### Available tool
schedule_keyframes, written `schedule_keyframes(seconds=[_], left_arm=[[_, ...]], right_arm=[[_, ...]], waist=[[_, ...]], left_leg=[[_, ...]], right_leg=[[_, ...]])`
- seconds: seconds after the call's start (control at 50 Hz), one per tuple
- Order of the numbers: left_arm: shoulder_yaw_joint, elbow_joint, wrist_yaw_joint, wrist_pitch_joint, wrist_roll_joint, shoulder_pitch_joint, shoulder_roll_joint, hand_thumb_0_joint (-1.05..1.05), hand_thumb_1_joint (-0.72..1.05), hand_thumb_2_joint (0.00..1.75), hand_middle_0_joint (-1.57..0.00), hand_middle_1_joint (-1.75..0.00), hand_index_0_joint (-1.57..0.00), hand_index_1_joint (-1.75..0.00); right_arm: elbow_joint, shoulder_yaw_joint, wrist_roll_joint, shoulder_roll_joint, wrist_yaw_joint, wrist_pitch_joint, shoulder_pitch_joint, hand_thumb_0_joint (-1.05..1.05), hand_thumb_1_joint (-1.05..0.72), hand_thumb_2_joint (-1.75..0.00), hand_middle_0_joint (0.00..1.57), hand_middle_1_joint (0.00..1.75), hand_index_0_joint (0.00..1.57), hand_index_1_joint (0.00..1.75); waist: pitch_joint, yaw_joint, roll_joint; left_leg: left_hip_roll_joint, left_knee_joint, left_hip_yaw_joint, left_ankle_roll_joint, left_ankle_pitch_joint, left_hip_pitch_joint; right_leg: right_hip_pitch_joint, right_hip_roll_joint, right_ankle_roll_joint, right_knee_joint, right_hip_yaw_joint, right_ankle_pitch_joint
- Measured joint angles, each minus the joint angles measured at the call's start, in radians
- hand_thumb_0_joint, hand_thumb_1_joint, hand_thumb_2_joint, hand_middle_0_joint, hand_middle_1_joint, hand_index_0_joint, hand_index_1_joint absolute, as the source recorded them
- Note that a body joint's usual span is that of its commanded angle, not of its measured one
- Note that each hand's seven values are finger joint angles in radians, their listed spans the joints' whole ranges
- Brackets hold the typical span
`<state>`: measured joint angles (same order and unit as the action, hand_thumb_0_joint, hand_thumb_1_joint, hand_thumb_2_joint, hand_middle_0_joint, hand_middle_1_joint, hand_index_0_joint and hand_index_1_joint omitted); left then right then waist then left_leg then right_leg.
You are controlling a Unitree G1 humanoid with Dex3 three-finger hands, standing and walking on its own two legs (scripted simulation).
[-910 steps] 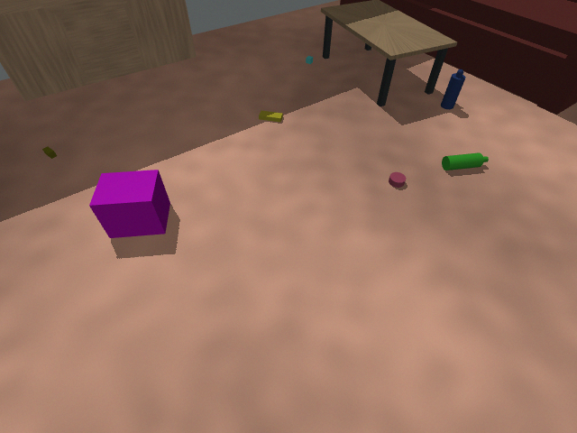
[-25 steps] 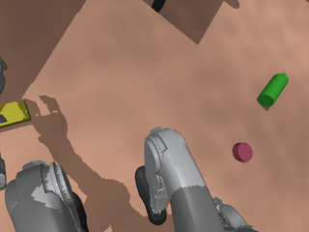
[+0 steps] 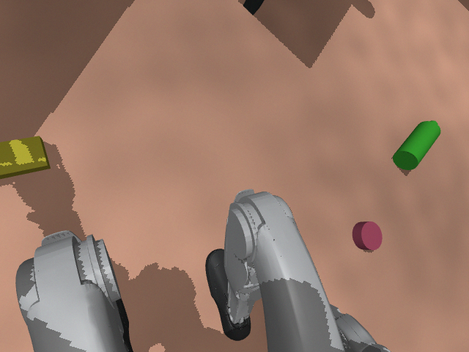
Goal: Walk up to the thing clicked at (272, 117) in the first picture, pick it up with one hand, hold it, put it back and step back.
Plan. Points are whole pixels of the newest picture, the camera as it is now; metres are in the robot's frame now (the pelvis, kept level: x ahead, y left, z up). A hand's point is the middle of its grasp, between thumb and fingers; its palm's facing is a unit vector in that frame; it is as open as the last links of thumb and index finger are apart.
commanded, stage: rest palm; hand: left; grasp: from above
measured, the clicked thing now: (0, 160) +0.46 +0.31 -0.29
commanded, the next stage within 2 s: close in 1.30 s
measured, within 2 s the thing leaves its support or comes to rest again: neither
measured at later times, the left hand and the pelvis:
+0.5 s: hand out of the picture +0.46 +0.30 -0.25, palm faces -0.46 -0.13 -0.88, open 14.2 cm; pelvis +0.00 +0.00 -0.01, yaw -3 degrees
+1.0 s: hand (2, 163) +0.45 +0.30 -0.26, palm faces -0.44 -0.13 -0.89, open 14.2 cm; pelvis +0.00 +0.01 -0.01, yaw -5 degrees
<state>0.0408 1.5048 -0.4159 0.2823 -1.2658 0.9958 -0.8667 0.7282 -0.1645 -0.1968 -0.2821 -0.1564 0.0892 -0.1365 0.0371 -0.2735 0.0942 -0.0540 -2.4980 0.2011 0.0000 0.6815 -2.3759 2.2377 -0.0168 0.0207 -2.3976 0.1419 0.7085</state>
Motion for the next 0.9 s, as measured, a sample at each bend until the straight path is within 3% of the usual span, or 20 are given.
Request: schedule_keyframes(seconds=[0.16, 0.34, 0.42, 0.48, 0.6, 0.74, 0.9], left_arm=[[0.028, 0.145, -0.114, -0.034, -0.061, 0.040, -0.011, 0.00, -0.53, 1.01, -0.08, -0.98, -0.07, -0.99], [0.083, 0.218, -0.192, -0.069, -0.064, 0.067, -0.055, 0.00, -0.51, 0.99, -0.09, -0.98, -0.08, -0.98], [0.106, 0.249, -0.189, -0.087, -0.043, 0.075, -0.093, 0.00, -0.50, 0.98, -0.09, -0.98, -0.08, -0.98], [0.101, 0.247, -0.171, -0.095, -0.014, 0.076, -0.109, 0.00, -0.50, 0.98, -0.09, -0.98, -0.08, -0.98], [0.114, 0.216, -0.141, -0.072, 0.019, 0.052, -0.131, 0.00, -0.51, 0.98, -0.09, -0.97, -0.08, -0.98], [0.111, 0.191, -0.146, -0.027, 0.003, 0.022, -0.143, 0.00, -0.52, 0.98, -0.09, -0.96, -0.07, -0.97], [0.063, 0.222, -0.200, -0.019, -0.023, 0.025, -0.135, 0.00, -0.53, 1.00, -0.09, -0.95, -0.07, -0.97]], right_arm=[[-0.032, -0.032, -0.028, 0.004, -0.026, 0.041, 0.047, 0.00, -0.89, -0.89, 0.20, 0.30, 0.20, 0.30], [-0.036, -0.085, -0.063, -0.008, -0.061, 0.093, 0.041, 0.00, -0.89, -0.89, 0.20, 0.30, 0.20, 0.30], [-0.042, -0.098, -0.072, -0.021, -0.070, 0.109, 0.034, 0.00, -0.89, -0.89, 0.20, 0.30, 0.20, 0.30], [-0.045, -0.103, -0.074, -0.031, -0.073, 0.119, 0.030, 0.00, -0.89, -0.89, 0.20, 0.30, 0.20, 0.30], [-0.041, -0.118, -0.080, -0.032, -0.079, 0.126, 0.036, 0.00, -0.90, -0.90, 0.20, 0.30, 0.20, 0.30], [-0.046, -0.137, -0.090, -0.029, -0.086, 0.122, 0.049, 0.00, -0.90, -0.90, 0.20, 0.30, 0.20, 0.30], [-0.055, -0.137, -0.100, -0.040, -0.099, 0.134, 0.077, 0.00, -0.90, -0.90, 0.20, 0.30, 0.20, 0.30]], waist=[[0.020, -0.049, 0.014], [0.064, -0.092, 0.031], [0.085, -0.107, 0.029], [0.105, -0.108, 0.028], [0.130, -0.106, 0.043], [0.130, -0.097, 0.061], [0.118, -0.087, 0.063]], left_leg=[[-0.005, -0.016, 0.013, 0.009, 0.004, -0.005], [-0.010, -0.043, 0.030, 0.002, -0.001, -0.018], [-0.016, -0.054, 0.037, 0.002, 0.006, -0.022], [-0.020, -0.059, 0.040, 0.002, 0.014, -0.020], [-0.022, -0.065, 0.053, -0.005, 0.036, 0.000], [-0.016, -0.072, 0.074, -0.013, 0.050, 0.015], [-0.016, -0.080, 0.082, -0.002, 0.047, 0.012]], right_leg=[[-0.003, -0.010, 0.010, 0.001, 0.009, -0.006], [0.019, -0.020, 0.009, -0.021, 0.019, -0.024], [0.027, -0.027, 0.010, -0.027, 0.023, -0.026], [0.027, -0.032, 0.012, -0.028, 0.025, -0.023], [0.009, -0.036, 0.011, -0.027, 0.035, -0.009], [-0.014, -0.035, 0.007, -0.023, 0.052, 0.003], [-0.023, -0.041, 0.019, -0.017, 0.057, -0.004]])
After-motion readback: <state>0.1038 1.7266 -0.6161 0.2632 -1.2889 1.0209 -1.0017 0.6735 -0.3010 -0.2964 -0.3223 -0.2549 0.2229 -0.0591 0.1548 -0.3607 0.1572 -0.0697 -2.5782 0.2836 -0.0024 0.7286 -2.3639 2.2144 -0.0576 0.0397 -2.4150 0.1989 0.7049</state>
